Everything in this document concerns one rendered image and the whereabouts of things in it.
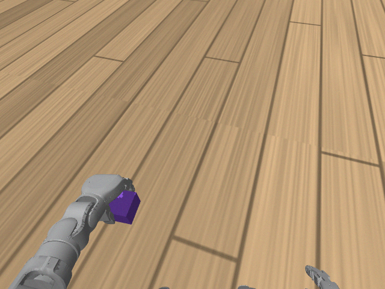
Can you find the left robot arm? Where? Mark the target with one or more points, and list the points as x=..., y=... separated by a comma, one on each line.
x=51, y=266

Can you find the right robot hand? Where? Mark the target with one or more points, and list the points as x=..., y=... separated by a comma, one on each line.
x=321, y=279

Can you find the left robot hand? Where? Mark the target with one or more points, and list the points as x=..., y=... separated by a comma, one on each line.
x=108, y=187

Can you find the small box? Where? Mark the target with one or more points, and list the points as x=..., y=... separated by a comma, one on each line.
x=125, y=206

